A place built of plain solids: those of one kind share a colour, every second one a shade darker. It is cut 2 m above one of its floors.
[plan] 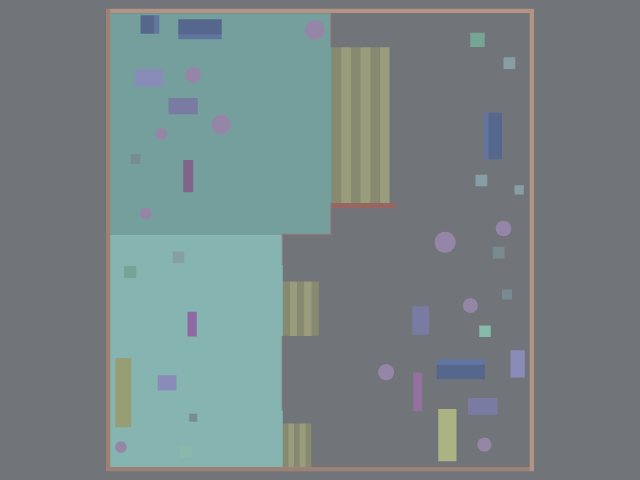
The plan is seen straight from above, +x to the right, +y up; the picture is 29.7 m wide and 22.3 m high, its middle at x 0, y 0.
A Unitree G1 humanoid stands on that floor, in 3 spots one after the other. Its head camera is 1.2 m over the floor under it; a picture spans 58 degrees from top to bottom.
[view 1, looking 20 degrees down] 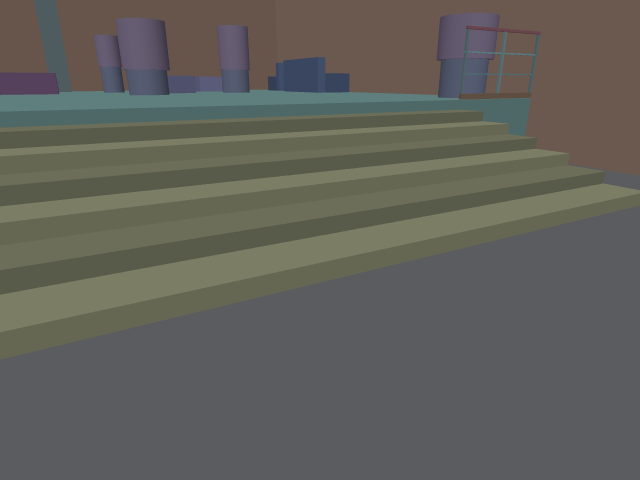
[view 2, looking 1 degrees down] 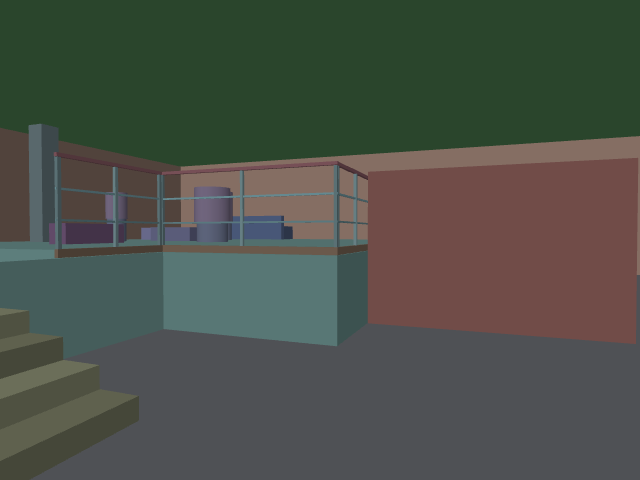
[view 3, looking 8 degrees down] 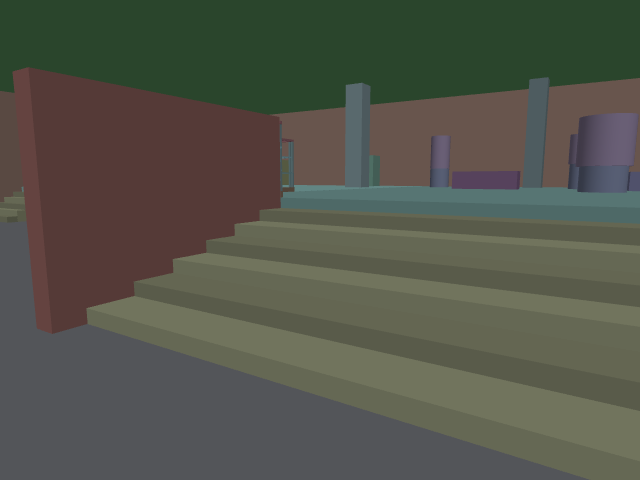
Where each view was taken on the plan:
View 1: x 5.42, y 3.86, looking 151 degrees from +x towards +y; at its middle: tread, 3.11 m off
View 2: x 2.00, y -4.07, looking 111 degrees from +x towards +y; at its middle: floor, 13.96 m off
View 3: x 5.16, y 5.22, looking -148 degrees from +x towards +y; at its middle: tread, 4.43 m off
